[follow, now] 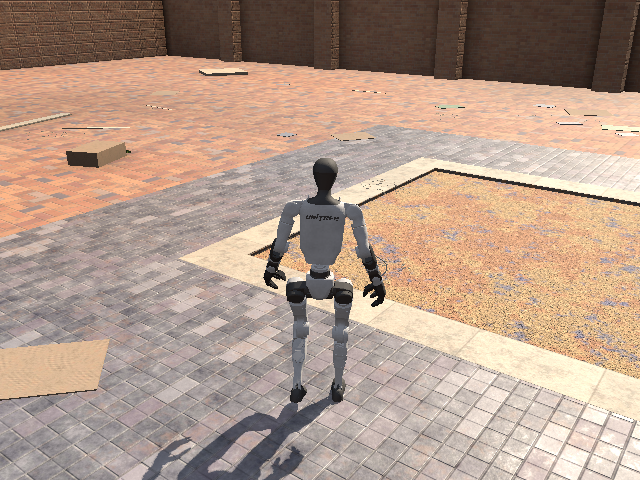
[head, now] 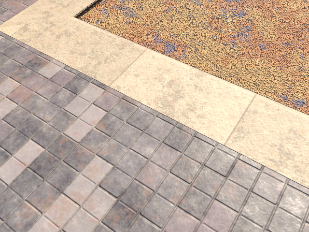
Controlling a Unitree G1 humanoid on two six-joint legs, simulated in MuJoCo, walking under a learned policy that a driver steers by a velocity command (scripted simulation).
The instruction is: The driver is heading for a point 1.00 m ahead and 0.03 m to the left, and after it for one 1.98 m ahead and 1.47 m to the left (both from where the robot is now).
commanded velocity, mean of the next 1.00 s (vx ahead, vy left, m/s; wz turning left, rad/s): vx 0.09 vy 0.00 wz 0.21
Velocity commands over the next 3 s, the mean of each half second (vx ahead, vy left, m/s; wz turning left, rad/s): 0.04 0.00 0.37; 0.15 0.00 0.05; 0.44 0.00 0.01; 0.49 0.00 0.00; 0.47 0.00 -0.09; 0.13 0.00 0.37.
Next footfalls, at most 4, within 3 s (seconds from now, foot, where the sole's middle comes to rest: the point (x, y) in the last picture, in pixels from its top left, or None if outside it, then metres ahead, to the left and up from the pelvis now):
0.28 left None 0.05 0.12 -0.77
0.62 right None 0.05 -0.09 -0.77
1.36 right None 0.39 -0.04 -0.77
1.90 left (128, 179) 0.68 0.17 -0.77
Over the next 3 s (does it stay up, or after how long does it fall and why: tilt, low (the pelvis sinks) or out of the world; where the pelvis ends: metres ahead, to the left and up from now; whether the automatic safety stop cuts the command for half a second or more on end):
stays up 0.94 0.11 -0.01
